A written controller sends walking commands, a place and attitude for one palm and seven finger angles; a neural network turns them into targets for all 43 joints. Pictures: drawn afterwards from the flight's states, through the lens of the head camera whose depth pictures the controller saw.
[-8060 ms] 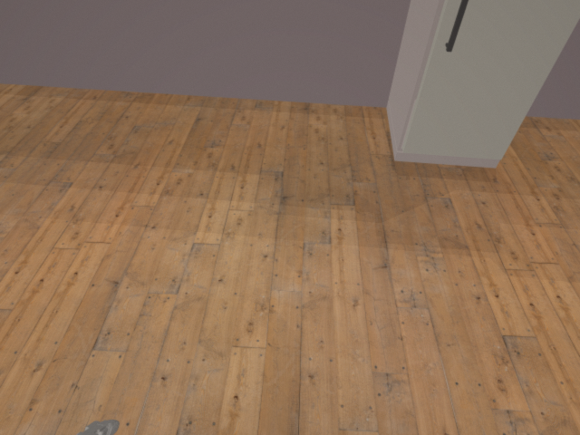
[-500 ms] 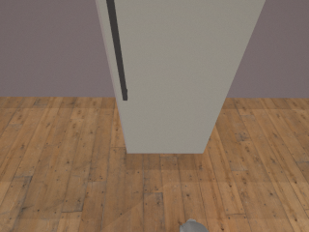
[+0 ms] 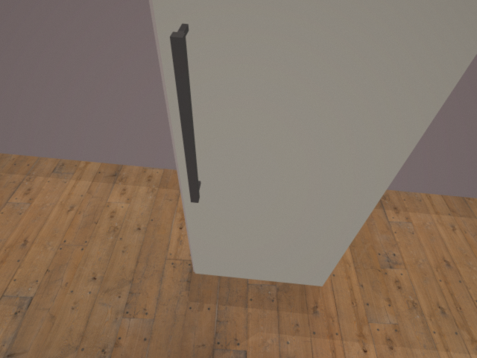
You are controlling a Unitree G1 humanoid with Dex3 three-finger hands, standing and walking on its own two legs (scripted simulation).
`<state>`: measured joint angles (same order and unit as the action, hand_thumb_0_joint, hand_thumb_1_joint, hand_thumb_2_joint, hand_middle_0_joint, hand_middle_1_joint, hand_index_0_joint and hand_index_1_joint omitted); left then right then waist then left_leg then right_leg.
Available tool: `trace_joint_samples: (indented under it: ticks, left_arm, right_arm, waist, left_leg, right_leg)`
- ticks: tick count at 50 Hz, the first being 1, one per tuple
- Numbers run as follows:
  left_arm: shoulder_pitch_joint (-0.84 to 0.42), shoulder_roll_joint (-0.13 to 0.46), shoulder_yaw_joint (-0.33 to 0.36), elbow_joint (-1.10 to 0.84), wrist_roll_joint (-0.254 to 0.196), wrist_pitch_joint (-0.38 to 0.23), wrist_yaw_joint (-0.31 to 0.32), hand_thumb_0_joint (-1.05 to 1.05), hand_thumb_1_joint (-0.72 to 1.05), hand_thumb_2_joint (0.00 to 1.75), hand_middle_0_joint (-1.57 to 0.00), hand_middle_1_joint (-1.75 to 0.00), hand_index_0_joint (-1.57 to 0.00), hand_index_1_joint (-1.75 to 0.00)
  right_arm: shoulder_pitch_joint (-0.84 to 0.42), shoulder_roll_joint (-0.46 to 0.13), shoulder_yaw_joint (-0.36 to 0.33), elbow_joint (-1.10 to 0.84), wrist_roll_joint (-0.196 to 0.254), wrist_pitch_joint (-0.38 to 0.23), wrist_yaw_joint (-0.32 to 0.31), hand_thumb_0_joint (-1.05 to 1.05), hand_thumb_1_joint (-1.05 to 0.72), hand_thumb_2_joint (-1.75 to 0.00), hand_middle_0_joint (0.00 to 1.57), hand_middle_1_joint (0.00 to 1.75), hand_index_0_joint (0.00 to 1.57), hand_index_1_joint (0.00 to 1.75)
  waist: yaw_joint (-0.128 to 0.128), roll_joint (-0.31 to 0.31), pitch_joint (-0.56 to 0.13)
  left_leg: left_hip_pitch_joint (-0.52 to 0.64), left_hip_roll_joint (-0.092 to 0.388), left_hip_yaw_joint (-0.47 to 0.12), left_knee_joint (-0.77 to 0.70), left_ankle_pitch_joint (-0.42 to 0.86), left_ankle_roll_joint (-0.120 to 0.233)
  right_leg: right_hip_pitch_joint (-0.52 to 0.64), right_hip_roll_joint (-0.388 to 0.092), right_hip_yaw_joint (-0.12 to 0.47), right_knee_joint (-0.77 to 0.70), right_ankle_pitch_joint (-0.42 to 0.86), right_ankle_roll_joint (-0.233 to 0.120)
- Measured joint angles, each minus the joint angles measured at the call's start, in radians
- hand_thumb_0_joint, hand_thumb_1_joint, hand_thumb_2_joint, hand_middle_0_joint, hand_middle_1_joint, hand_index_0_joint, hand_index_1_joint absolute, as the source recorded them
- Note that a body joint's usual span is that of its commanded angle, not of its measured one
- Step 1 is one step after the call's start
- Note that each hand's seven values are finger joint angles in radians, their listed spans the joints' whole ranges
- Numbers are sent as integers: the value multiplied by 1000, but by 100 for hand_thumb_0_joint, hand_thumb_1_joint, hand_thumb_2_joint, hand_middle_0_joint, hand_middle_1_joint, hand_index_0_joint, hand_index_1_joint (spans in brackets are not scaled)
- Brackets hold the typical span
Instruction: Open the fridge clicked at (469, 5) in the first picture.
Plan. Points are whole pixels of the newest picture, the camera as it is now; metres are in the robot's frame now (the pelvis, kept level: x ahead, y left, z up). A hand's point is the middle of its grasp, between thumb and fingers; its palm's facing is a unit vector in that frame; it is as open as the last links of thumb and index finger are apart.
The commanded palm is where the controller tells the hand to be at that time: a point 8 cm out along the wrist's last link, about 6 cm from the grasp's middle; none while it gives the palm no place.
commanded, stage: come to a stop and stand still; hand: left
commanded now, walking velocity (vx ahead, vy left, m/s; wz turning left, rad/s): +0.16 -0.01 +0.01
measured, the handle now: (190, 131) +0.51 +0.15 +0.10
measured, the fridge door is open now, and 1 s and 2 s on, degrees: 0 0 0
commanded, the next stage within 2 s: look again from close up in 1.66 s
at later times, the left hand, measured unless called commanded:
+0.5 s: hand out of the picture +0.11 +0.17 -0.16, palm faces +0.03 -0.96 -0.26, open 7.3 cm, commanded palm none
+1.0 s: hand out of the picture +0.02 +0.19 -0.17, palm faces +0.02 -0.98 -0.20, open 7.4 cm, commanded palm none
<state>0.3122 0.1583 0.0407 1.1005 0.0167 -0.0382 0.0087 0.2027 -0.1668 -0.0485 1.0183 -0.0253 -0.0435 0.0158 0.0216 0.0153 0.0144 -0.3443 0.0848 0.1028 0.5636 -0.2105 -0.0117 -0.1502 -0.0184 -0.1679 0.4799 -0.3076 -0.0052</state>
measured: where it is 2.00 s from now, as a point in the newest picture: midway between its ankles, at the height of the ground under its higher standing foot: outside the picture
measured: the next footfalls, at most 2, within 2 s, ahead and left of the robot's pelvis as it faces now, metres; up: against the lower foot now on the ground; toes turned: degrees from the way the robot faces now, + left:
right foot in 0.34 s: +0.09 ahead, -0.13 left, +0.00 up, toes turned -3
left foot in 0.70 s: +0.04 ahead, +0.12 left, +0.00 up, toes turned +3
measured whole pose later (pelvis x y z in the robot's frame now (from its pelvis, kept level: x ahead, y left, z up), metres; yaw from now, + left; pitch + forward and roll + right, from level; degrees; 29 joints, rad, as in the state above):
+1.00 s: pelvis +0.02 +0.01 +0.01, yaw -1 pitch -2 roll +0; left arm 0.26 0.16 0.01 1.12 0.01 0.02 0.03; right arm 0.24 -0.16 -0.03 1.09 -0.01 0.00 -0.03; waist 0.02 0.00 0.05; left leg -0.13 -0.01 0.08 0.43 -0.27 0.02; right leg -0.23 -0.06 -0.03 0.45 -0.19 0.03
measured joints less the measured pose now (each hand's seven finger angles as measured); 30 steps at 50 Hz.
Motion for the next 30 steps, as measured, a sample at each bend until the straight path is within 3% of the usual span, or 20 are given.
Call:
trace_joint_samples:
  ticks: [3, 5, 7, 12, 17, 20, 23, 26, 30]
  left_arm:
    - [13, 4, 1, 14, -4, 23, 0, 0, 91, 89, -20, -30, -20, -30]
    - [10, 0, -1, 21, 1, 32, 1, 0, 91, 89, -19, -30, -20, -30]
    - [-7, -3, -3, 22, -1, 35, 4, 1, 91, 89, -19, -30, -20, -30]
    - [-59, -3, -11, -7, -9, 44, 21, 1, 91, 89, -19, -30, -20, -30]
    - [-82, 22, -2, -36, -1, 59, 24, 1, 92, 89, -19, -30, -20, -30]
    - [-95, 19, 0, -43, 5, 57, 25, 1, 92, 89, -19, -30, -20, -30]
    - [-118, 8, -4, -57, 6, 56, 25, 0, 91, 89, -19, -30, -20, -30]
    - [-141, -2, -3, -74, 8, 58, 30, 0, 91, 89, -20, -30, -20, -30]
    - [-161, -5, 0, -91, 12, 56, 30, 0, 91, 89, -20, -30, -20, -30]
  right_arm:
    - [-6, 24, 4, 0, -3, -14, -11, -1, -92, -90, 20, 30, 20, 30]
    - [-4, 24, 3, -6, -1, -18, -26, -1, -94, -90, 20, 30, 20, 30]
    - [0, 19, 7, -2, 0, -17, -40, -2, -95, -90, 20, 30, 20, 30]
    - [-2, 12, 18, 38, 4, 14, -52, -2, -95, -90, 20, 30, 20, 30]
    - [-1, 19, 2, 54, 8, 53, -49, -1, -94, -90, 20, 30, 20, 30]
    - [-8, 6, -13, 49, 13, 71, -43, 0, -93, -90, 20, 30, 20, 30]
    - [-16, -10, -24, 40, 16, 94, -43, 0, -92, -90, 20, 30, 20, 30]
    - [-28, -18, -26, 38, 16, 103, -40, 0, -92, -90, 20, 30, 20, 30]
    - [-34, -17, -20, 28, 17, 96, -32, 0, -91, -90, 20, 30, 20, 30]
  waist:
    - [8, -39, 5]
    - [3, -43, 9]
    - [-5, -43, 17]
    - [-11, -44, 46]
    - [-14, -45, 61]
    - [-25, -7, 69]
    - [-31, 17, 75]
    - [-22, 20, 83]
    - [-11, 4, 83]
  left_leg:
    - [27, -32, 31, 16, -32, 52]
    - [60, -42, 46, -18, -39, 59]
    - [95, -55, 48, -72, -20, 57]
    - [148, -69, 43, -138, -4, 54]
    - [146, -61, 48, -70, -56, 26]
    - [113, -36, 31, 11, -96, 7]
    - [46, -55, -21, 194, -256, 0]
    - [3, -75, -54, 339, -303, -6]
    - [30, -80, -62, 281, -298, -19]
  right_leg:
    - [-72, -32, 47, 225, -148, -6]
    - [-148, -35, 72, 396, -177, -7]
    - [-198, -42, 88, 452, -151, 5]
    - [-196, -55, 112, 255, -65, 31]
    - [-143, -56, 111, 94, 100, 23]
    - [-143, -34, 97, 110, 48, 0]
    - [-152, -33, 81, 109, 38, -15]
    - [-158, -36, 80, 81, 67, -19]
    - [-170, -45, 81, 48, 103, -12]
